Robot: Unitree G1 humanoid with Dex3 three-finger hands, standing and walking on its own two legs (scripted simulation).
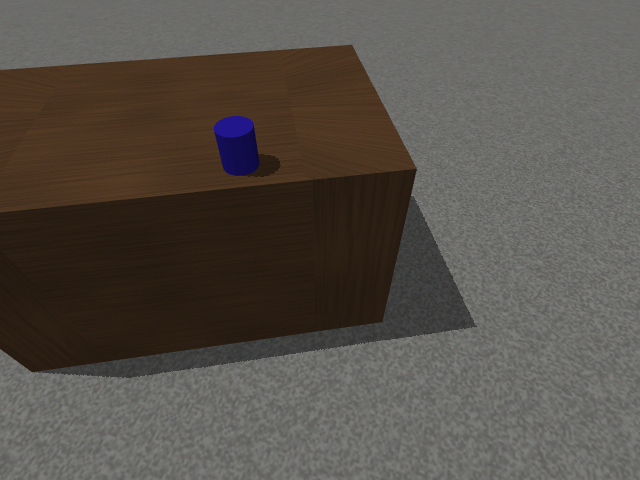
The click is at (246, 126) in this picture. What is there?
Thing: squat round
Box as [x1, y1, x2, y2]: [214, 116, 258, 175]
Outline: 226,117 218,121 214,126 215,136 223,168 228,173 234,175 242,175 249,173 258,166 258,156 253,124 248,118 242,116
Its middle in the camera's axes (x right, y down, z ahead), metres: -0.19 -0.22 +0.87
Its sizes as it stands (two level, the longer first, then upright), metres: 0.086 0.086 0.102
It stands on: a support 0.70 m high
